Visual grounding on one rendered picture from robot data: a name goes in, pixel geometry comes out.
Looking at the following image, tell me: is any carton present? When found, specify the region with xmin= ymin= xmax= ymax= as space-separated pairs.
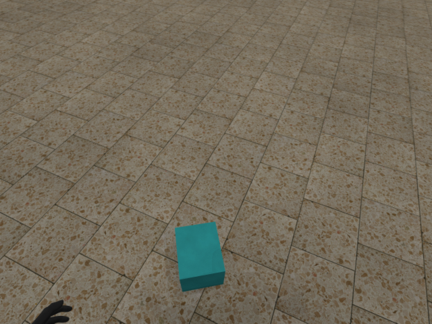
xmin=175 ymin=222 xmax=225 ymax=292

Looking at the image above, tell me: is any left robot hand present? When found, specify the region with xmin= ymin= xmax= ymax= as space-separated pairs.
xmin=31 ymin=300 xmax=72 ymax=324

